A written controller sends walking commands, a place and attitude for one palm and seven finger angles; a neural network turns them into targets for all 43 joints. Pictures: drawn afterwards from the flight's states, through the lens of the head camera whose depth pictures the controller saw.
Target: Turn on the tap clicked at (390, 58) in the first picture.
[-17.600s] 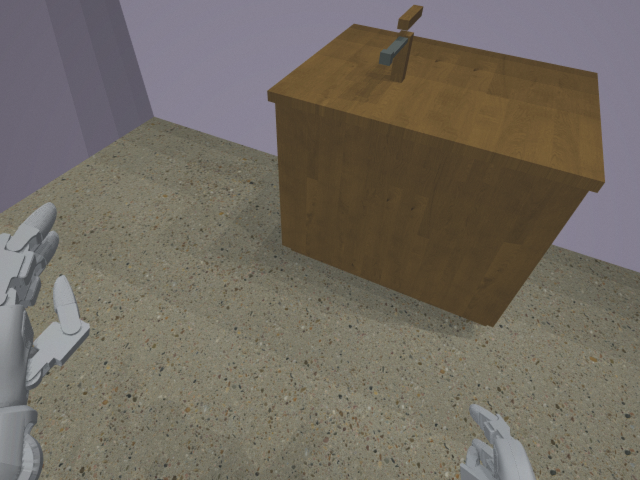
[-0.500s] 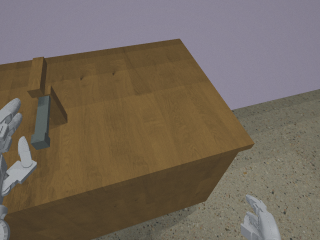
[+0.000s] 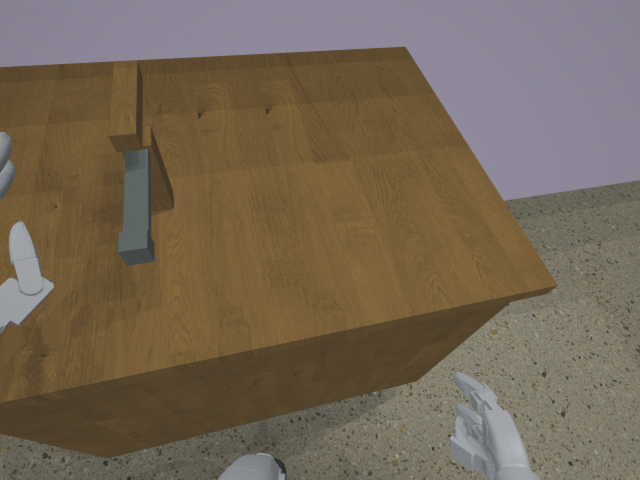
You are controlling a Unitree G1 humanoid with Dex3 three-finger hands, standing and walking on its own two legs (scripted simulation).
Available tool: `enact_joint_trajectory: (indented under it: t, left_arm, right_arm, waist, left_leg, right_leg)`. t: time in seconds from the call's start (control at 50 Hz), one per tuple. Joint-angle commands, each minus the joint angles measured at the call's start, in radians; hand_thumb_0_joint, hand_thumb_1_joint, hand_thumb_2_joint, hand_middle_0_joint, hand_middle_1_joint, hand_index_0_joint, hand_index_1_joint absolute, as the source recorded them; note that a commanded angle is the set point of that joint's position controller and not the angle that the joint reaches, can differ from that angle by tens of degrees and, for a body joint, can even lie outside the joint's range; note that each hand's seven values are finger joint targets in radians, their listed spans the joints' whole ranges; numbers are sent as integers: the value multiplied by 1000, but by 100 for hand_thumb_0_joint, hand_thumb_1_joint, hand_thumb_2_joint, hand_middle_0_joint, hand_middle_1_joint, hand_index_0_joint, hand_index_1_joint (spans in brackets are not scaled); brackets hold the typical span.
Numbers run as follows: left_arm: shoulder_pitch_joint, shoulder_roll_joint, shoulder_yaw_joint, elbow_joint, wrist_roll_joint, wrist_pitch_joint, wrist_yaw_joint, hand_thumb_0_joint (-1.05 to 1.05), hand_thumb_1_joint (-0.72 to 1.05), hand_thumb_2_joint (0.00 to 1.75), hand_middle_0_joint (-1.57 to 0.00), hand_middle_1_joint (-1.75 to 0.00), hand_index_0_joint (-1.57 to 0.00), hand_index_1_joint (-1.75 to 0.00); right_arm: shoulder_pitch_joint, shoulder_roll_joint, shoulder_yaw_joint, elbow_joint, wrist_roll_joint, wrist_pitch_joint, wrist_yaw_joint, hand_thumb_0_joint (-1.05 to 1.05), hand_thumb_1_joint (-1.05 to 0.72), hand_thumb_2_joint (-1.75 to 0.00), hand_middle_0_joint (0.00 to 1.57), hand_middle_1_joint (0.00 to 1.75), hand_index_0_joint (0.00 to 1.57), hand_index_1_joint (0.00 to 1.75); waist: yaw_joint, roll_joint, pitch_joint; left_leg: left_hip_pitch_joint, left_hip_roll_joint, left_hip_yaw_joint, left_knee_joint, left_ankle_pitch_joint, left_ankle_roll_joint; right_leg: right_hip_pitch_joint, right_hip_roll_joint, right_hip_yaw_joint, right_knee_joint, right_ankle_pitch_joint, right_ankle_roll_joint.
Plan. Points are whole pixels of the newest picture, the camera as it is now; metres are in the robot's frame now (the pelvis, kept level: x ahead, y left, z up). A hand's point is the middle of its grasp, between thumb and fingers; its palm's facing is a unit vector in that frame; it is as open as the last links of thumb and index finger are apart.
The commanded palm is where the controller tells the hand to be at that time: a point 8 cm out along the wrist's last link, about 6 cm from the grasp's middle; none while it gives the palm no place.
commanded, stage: come to a stop and stand still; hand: left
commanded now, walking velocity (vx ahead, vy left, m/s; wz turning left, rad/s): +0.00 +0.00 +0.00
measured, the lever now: (137, 247) +0.31 +0.24 +0.10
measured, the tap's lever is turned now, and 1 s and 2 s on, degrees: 0 0 0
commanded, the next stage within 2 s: look again from close up in 0.74 s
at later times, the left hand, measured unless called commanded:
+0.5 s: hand (95, 332) +0.20 +0.21 +0.17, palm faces +0.36 -0.86 -0.37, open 7.4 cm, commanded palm +0.14 +0.25 +0.18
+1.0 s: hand (95, 325) +0.20 +0.21 +0.16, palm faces +0.35 -0.86 -0.38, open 7.4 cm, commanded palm +0.15 +0.25 +0.18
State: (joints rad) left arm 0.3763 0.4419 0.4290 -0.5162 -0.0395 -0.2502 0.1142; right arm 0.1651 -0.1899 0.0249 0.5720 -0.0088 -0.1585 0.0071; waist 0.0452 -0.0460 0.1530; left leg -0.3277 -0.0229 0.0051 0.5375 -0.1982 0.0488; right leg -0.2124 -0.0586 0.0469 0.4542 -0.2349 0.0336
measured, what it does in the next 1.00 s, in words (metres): stands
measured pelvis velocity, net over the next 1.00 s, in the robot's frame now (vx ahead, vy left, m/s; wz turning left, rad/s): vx -0.01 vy -0.03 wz -0.01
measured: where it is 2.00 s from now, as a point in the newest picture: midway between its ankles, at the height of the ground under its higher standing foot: outside the picture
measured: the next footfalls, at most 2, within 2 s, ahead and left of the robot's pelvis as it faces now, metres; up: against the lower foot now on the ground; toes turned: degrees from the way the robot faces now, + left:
none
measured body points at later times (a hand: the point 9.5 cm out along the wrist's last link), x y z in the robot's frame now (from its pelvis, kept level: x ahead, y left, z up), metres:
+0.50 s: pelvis -0.02 -0.03 +0.00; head +0.00 -0.01 +0.45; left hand +0.17 +0.25 +0.19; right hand +0.16 -0.26 -0.06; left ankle +0.05 +0.08 -0.73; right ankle +0.01 -0.19 -0.73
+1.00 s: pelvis -0.01 -0.03 +0.01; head +0.01 -0.02 +0.45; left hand +0.18 +0.26 +0.18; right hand +0.17 -0.25 -0.07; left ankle +0.05 +0.08 -0.73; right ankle +0.01 -0.19 -0.73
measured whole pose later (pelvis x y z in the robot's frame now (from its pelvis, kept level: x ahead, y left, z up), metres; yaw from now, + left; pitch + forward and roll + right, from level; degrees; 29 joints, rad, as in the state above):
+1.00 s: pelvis -0.01 -0.03 +0.01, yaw -1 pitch -3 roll -2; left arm 0.45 0.36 0.35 -0.45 -0.05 -0.22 0.10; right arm 0.19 -0.20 0.01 0.58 0.02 -0.14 -0.04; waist 0.02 0.01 0.08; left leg -0.27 0.03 0.00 0.48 -0.16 0.01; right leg -0.16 -0.02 0.04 0.38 -0.18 0.06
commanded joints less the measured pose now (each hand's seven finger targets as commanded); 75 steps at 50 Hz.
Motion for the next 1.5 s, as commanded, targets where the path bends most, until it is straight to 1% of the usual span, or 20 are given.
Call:
enact_joint_trajectory:
  t: [0.0, 0.06, 0.16, 0.28, 0.3, 0.38, 0.4, 0.52, 0.78, 1.16, 1.18, 1.2, 1.22, 1.24, 1.26, 1.28, 1.32, 1.38, 1.44, 1.48]
  left_arm:
    - [28, 54, 23, -245, 0, -68, 8, 0, 90, 90, -20, -30, -20, -30]
    - [-4, 64, 31, -176, -1, -51, 5, 0, 90, 90, -20, -30, -20, -30]
    - [-64, 68, 31, -114, 5, -39, 4, 0, 90, 90, -20, -30, -20, -30]
    - [-83, 113, 44, -235, 10, -36, 14, 0, 90, 90, -20, -30, -20, -30]
    - [-62, 63, 1, -219, 8, -40, 9, 0, 90, 90, -20, -30, -20, -30]
    - [-8, 122, 61, -215, 4, -34, 19, 0, 90, 90, -20, -30, -20, -30]
    - [1, 66, 15, -189, -1, -38, 12, 0, 90, 90, -20, -30, -20, -30]
    - [5, 68, 22, -112, -13, -30, 3, 0, 90, 90, -20, -30, -20, -30]
    - [-1, 108, 48, -170, -8, -31, 11, 0, 90, 90, -20, -30, -20, -30]
    - [-12, 64, 7, -184, -11, -31, -3, 0, 90, 90, -20, -30, -20, -30]
    - [-974, 951, 311, -545, 46, -178, 33, 0, 90, 90, -20, -30, -20, -30]
    - [-604, 342, 225, 61, 112, 22, -28, 0, 90, 90, -20, -30, -20, -30]
    - [-379, 178, 52, 114, 32, 68, -45, 0, 90, 90, -20, -30, -20, -30]
    - [-331, 202, 136, 29, 12, 91, -56, 0, 90, 90, -20, -30, -20, -30]
    - [-273, 63, 35, 18, -76, 149, -106, 0, 90, 90, -20, -30, -20, -30]
    - [-144, -34, -8, 85, -148, 212, -138, 0, 90, 90, -20, -30, -20, -30]
    - [-95, -4, -48, -3, -165, 290, -181, 0, 90, 90, -20, -30, -20, -30]
    - [-107, 40, -88, -77, -59, 330, -153, 0, 90, 90, -20, -30, -20, -30]
    - [-146, 118, 16, -161, -15, 232, -70, 0, 90, 90, -20, -30, -20, -30]
    - [-265, 223, 119, -272, -23, 128, -1, 0, 90, 90, -20, -30, -20, -30]
  right_arm:
    - [-35, -155, -61, -140, 2, -58, -6, 0, -90, -90, 20, 30, 20, 30]
    - [-47, -156, -63, -143, 13, -45, -14, 0, -90, -90, 20, 30, 20, 30]
    - [-65, -144, -56, -153, 18, -25, -34, 0, -90, -90, 20, 30, 20, 30]
    - [-101, -137, -45, -172, 22, -33, -40, 0, -90, -90, 20, 30, 20, 30]
    - [-88, -135, -42, -169, 15, -33, -40, 0, -90, -90, 20, 30, 20, 30]
    - [-87, -139, -50, -166, 24, -42, -44, 0, -90, -90, 20, 30, 20, 30]
    - [-70, -136, -48, -159, 18, -36, -44, 0, -90, -90, 20, 30, 20, 30]
    - [-58, -147, -62, -156, 31, -27, -52, 0, -90, -90, 20, 30, 20, 30]
    - [-77, -143, -59, -146, 28, -42, -57, 0, -90, -90, 20, 30, 20, 30]
    - [-65, -132, -58, -150, 24, -35, -49, 0, -90, -90, 20, 30, 20, 30]
    - [101, -209, 131, -263, 96, -2, -139, 0, -90, -90, 20, 30, 20, 30]
    - [-57, -132, -72, -116, -39, -45, -107, 0, -90, -90, 20, 30, 20, 30]
    - [-46, -165, -61, -123, -25, -72, -39, 0, -90, -90, 20, 30, 20, 30]
    - [-14, -219, -81, -91, -22, -64, -25, 0, -90, -90, 20, 30, 20, 30]
    - [-60, -184, -71, -111, 4, -68, -33, 0, -90, -90, 20, 30, 20, 30]
    - [-92, -166, -58, -102, 37, -73, -31, 0, -90, -90, 20, 30, 20, 30]
    - [-123, -184, -46, -99, 44, -78, -20, 0, -90, -90, 20, 30, 20, 30]
    - [-176, -169, -17, -131, 60, -65, -10, 0, -90, -90, 20, 30, 20, 30]
    - [-203, -164, -21, -146, 19, -65, -28, 0, -90, -90, 20, 30, 20, 30]
    - [-211, -153, -25, -124, 8, -67, -44, 0, -90, -90, 20, 30, 20, 30]
  waist:
    - [-25, 171, -316]
    - [-36, 85, -245]
    - [-38, 89, -207]
    - [-28, 157, -245]
    - [-30, 143, -235]
    - [-31, 146, -236]
    - [-35, 117, -222]
    - [-44, 68, -186]
    - [-33, 121, -207]
    - [-36, 131, -215]
    - [-89, 327, -228]
    - [52, 223, -452]
    - [-19, 143, -320]
    - [4, 155, -476]
    - [41, 217, -474]
    - [42, 223, -437]
    - [58, 200, -308]
    - [30, 110, -139]
    - [11, 9, -174]
    - [23, 78, -250]
  left_leg:
    - [239, 148, -104, -146, 158, -54]
    - [165, 139, -99, -173, -17, -53]
    - [109, 133, -110, -226, -217, -41]
    - [123, 113, -86, -212, -193, -34]
    - [102, 111, -88, -208, -204, -30]
    - [121, 97, -68, -174, -144, -34]
    - [102, 95, -68, -165, -149, -33]
    - [113, 94, -64, -148, -146, -32]
    - [139, 99, -67, -169, -104, -25]
    - [148, 113, -80, -194, -74, -21]
    - [-76, 69, -80, -196, -266, 24]
    - [206, 44, -29, -141, 91, -49]
    - [202, 36, -51, -142, 248, -98]
    - [340, 68, -43, -90, 362, -103]
    - [370, 53, -44, -97, 323, -113]
    - [372, 55, -48, -108, 252, -114]
    - [246, 39, -33, -121, 74, -87]
    - [89, 29, -44, -161, -140, -59]
    - [53, 25, -64, -127, -274, -43]
    - [64, 20, -59, -93, -323, -53]
  right_leg:
    - [-14, 19, -71, -24, 89, -43]
    - [-16, 6, -44, -66, 68, -39]
    - [-18, 10, -27, -96, -1, -36]
    - [23, 4, -20, -112, 10, -43]
    - [28, 11, -28, -118, 20, -42]
    - [22, -2, -8, -141, 23, -50]
    - [20, 3, -17, -150, 21, -48]
    - [-30, 3, 1, -172, -30, -47]
    - [5, 2, 8, -150, 15, -48]
    - [43, 11, -7, -135, 87, -43]
    - [204, 107, -35, -8, -48, 48]
    - [82, 65, -87, 40, 75, -83]
    - [-9, 104, -159, 10, 147, -76]
    - [-38, 108, -145, 48, 203, -65]
    - [-45, 93, -144, 44, 172, -64]
    - [-56, 98, -147, 43, 145, -60]
    - [-53, 70, -161, 30, 148, -63]
    - [-104, 76, -168, 48, 39, -58]
    - [-161, 81, -161, 73, -101, -44]
    - [-176, 87, -148, 99, -164, -39]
